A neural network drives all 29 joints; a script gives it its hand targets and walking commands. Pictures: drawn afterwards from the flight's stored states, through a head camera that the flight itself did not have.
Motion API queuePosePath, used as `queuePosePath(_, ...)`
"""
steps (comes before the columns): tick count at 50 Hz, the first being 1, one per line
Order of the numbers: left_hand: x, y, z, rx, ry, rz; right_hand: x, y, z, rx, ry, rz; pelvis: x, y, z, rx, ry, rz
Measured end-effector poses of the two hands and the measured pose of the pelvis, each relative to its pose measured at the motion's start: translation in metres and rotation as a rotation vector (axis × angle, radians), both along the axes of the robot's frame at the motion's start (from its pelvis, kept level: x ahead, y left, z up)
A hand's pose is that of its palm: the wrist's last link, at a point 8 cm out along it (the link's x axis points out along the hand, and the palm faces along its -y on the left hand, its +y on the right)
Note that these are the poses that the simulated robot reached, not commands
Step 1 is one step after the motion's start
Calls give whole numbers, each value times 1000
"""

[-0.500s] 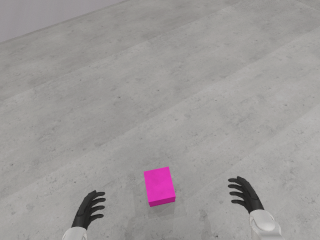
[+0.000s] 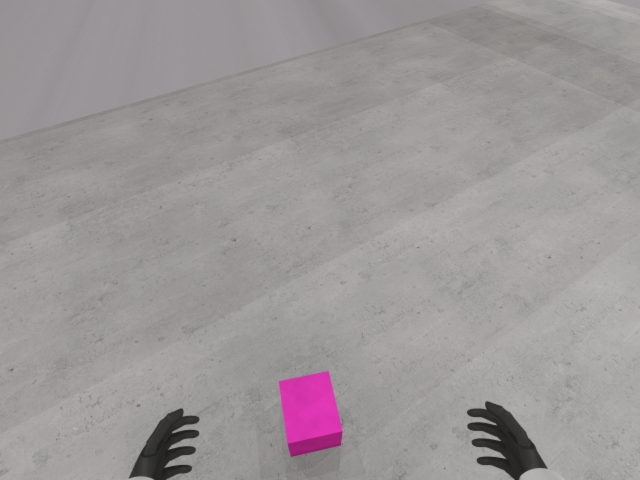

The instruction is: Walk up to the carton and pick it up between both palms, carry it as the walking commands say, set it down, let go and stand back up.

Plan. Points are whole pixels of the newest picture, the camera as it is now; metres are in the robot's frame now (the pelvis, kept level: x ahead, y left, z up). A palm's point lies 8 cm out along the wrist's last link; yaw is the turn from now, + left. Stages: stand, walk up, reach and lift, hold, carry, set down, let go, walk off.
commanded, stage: let go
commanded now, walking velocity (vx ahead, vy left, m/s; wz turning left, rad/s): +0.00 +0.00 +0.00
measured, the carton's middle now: (309, 413) +0.43 +0.05 -0.70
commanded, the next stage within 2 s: stand in 0.06 s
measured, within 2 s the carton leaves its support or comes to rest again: neither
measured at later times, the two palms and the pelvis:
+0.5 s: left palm out of the picture +0.14 +0.29 -0.11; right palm out of the picture +0.13 -0.28 -0.08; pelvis +0.01 +0.01 +0.00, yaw +0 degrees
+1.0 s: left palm out of the picture +0.12 +0.30 -0.10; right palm out of the picture +0.12 -0.29 -0.09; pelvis +0.01 +0.01 +0.00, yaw +0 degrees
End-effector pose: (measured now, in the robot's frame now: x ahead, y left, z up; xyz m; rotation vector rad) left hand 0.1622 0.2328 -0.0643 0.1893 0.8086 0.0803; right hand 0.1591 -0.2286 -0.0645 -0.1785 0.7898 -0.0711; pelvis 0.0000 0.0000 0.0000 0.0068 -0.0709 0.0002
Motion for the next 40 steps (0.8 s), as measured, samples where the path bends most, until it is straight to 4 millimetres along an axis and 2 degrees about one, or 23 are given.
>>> queuePosePath(5, -3, 9, -4, 38, 9, 27, -7, -3, -8, -44, 26, 7, -2, 2, -2, -5, 20, 5)
queuePosePath(11, -16, 39, -23, 115, 59, 43, -26, -37, -17, -167, 119, -37, 0, 3, -4, -12, 58, -2)
queuePosePath(17, -26, 52, -36, 135, 130, 46, -30, -56, -15, -223, 164, -67, 6, 5, -3, -15, 67, -6)
queuePosePath(29, -26, 57, -41, 146, 181, 43, -25, -53, -21, -222, 200, -67, 16, 7, -1, -14, 57, -7)
queuePosePath(40, -31, 64, -40, 163, 207, 54, -32, -57, -25, -223, 230, -74, 15, 7, 1, -12, 43, -7)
